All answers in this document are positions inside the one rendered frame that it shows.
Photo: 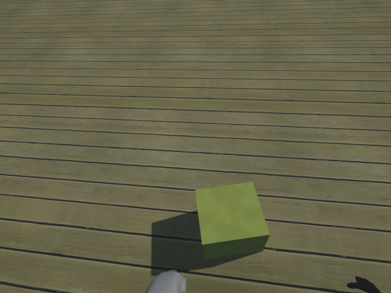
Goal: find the robot left thigh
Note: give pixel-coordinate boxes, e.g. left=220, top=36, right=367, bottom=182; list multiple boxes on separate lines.
left=145, top=272, right=186, bottom=293

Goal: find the carton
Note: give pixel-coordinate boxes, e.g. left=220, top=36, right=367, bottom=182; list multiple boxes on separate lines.
left=195, top=182, right=270, bottom=260

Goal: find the robot right hand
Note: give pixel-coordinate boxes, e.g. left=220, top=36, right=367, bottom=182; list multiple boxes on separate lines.
left=347, top=277, right=382, bottom=293

